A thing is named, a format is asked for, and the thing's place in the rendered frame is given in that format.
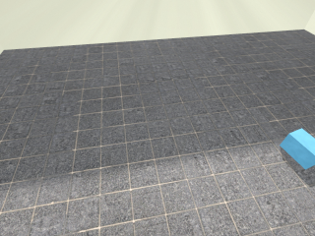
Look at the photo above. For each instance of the carton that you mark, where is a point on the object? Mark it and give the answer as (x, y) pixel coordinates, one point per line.
(300, 146)

